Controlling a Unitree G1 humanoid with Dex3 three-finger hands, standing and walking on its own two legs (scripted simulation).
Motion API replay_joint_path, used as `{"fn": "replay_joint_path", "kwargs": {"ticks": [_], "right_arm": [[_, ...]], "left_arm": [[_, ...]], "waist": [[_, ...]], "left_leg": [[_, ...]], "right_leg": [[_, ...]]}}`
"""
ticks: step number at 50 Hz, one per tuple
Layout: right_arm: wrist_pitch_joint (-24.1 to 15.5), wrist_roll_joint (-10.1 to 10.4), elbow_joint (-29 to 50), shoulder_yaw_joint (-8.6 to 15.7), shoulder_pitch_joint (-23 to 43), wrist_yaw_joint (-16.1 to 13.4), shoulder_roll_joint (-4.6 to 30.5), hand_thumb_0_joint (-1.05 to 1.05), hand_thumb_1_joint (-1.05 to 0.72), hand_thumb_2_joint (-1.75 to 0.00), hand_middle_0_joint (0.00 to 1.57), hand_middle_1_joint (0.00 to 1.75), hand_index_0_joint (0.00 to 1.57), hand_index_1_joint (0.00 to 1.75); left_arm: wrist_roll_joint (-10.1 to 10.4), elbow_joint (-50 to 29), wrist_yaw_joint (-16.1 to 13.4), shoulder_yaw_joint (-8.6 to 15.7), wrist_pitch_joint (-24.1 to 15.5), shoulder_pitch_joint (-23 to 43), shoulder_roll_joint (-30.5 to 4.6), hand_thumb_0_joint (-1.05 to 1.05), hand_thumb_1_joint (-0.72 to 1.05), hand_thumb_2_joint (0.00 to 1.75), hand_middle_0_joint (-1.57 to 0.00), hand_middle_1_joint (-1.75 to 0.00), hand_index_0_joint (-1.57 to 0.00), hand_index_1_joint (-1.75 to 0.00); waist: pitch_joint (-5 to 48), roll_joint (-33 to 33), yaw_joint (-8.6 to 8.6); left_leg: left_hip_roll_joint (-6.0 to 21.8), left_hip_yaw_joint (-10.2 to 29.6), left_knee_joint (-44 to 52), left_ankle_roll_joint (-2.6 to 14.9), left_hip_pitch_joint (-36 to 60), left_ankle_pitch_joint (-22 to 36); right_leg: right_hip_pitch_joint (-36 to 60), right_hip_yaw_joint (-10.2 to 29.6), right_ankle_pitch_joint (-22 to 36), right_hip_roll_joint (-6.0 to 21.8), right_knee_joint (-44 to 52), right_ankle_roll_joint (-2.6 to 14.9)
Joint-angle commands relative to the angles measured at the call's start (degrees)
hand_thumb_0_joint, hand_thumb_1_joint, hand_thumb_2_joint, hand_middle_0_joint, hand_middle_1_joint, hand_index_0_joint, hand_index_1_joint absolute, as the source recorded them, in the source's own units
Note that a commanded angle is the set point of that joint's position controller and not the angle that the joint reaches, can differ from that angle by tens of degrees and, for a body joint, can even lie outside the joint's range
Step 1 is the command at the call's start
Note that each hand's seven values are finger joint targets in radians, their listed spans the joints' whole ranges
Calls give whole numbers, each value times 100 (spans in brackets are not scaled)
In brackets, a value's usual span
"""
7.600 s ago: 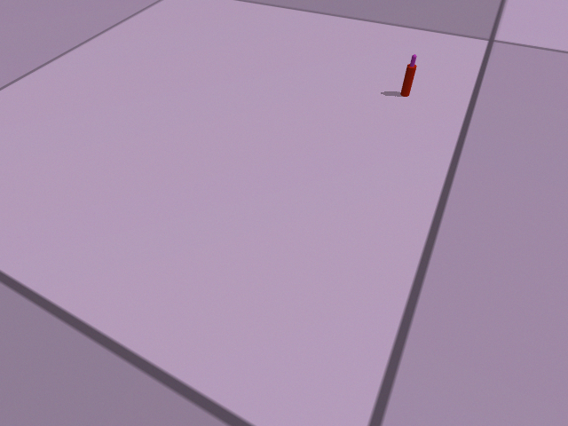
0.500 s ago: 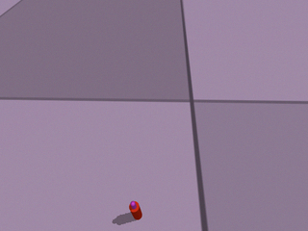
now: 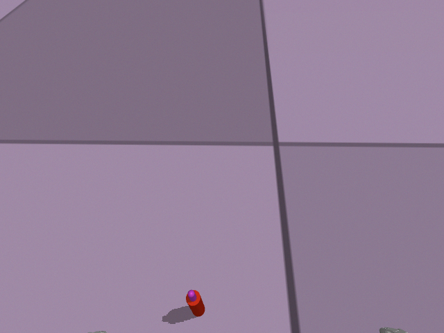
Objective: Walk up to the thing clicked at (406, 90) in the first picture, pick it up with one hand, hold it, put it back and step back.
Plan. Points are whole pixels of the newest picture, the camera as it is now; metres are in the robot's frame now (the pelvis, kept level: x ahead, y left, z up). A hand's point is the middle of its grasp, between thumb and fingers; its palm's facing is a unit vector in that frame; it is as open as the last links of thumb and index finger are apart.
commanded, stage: stand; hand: left
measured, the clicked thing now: (195, 301) +0.32 +0.16 -0.66
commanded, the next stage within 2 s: go down in 1.96 s
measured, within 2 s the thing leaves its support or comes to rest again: neither
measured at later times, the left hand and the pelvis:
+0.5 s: hand out of the picture +0.07 +0.24 -0.16, palm faces -0.03 -0.94 -0.34, open 7.4 cm; pelvis +0.00 -0.01 +0.00, yaw +0 degrees
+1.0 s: hand out of the picture +0.07 +0.24 -0.16, palm faces -0.04 -0.94 -0.34, open 7.4 cm; pelvis +0.00 -0.01 +0.00, yaw +0 degrees
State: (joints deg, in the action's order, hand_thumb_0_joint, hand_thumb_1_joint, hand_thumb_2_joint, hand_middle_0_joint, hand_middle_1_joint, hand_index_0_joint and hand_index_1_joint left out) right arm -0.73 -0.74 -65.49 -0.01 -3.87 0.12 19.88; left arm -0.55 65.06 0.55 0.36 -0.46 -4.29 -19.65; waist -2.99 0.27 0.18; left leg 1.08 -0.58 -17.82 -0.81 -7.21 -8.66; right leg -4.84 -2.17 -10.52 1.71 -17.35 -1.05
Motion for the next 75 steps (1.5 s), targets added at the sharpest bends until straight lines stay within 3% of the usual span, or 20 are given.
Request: {"fn": "replay_joint_path", "kwargs": {"ticks": [1, 10, 13, 20, 24, 44, 53, 62, 75], "right_arm": [[-92, 29, 312, 220, 247, -51, 1239, 0, -90, -90, 20, 30, 20, 30], [-95, 27, 303, 220, 258, -35, 1245, 0, -90, -90, 20, 30, 20, 30], [-86, 28, 292, 214, 205, -23, 1228, 0, -90, -90, 20, 30, 20, 30], [-77, 18, 283, 211, 132, -31, 1215, 0, -90, -90, 20, 30, 20, 30], [-74, 25, 279, 208, 127, -30, 1246, 0, -90, -90, 20, 30, 20, 30], [-70, 19, 321, 207, 51, -29, 1253, 0, -90, -90, 20, 30, 20, 30], [-81, 25, 355, 205, 41, -39, 1252, 0, -90, -90, 20, 30, 20, 30], [-82, 18, 351, 197, 18, -49, 1263, 0, -90, -90, 20, 30, 20, 30], [-82, 24, 375, 216, 29, -42, 1237, 0, -90, -90, 20, 30, 20, 30]], "left_arm": [[3, -315, -94, 212, -108, 212, -1259, 0, 90, 90, -20, -30, -20, -30], [15, -329, -95, 182, -120, 144, -1256, 0, 90, 90, -20, -30, -20, -30], [13, -322, -95, 175, -127, 93, -1269, 0, 90, 90, -20, -30, -20, -30], [15, -351, -99, 176, -122, 104, -1297, 0, 90, 90, -20, -30, -20, -30], [10, -345, -92, 183, -117, 48, -1294, 0, 90, 90, -20, -30, -20, -30], [4, -393, -94, 173, -123, -44, -1296, 0, 90, 90, -20, -30, -20, -30], [8, -408, -102, 178, -136, -44, -1300, 0, 90, 90, -20, -30, -20, -30], [11, -401, -87, 184, -115, -70, -1303, 0, 90, 90, -20, -30, -20, -30], [-9, -412, -99, 195, -128, -61, -1329, 0, 90, 90, -20, -30, -20, -30]], "waist": [[530, -79, 4], [542, -36, 1], [448, -108, 2], [497, -59, 16], [424, -3, -6], [379, -13, -10], [529, -4, -16], [374, 32, -27], [457, -72, 0]], "left_leg": [[705, 497, 215, 112, 264, 851], [692, 492, 207, 117, 269, 907], [677, 506, 235, 114, 210, 635], [691, 486, 192, 126, 210, 716], [669, 480, 219, 125, 181, 471], [688, 478, 188, 136, 168, 449], [720, 463, 135, 155, 248, 859], [701, 454, 239, 147, 195, 586], [709, 467, 212, 151, 286, 688]], "right_leg": [[-66, 483, 593, 632, 252, 156], [-85, 500, 677, 634, 253, 166], [-124, 511, 453, 633, 316, 163], [-88, 547, 549, 653, 278, 192], [-149, 563, 381, 640, 310, 195], [-169, 576, 394, 607, 344, 197], [-8, 565, 855, 641, 238, 201], [-101, 583, 575, 625, 287, 211], [-96, 563, 633, 626, 277, 204]]}}
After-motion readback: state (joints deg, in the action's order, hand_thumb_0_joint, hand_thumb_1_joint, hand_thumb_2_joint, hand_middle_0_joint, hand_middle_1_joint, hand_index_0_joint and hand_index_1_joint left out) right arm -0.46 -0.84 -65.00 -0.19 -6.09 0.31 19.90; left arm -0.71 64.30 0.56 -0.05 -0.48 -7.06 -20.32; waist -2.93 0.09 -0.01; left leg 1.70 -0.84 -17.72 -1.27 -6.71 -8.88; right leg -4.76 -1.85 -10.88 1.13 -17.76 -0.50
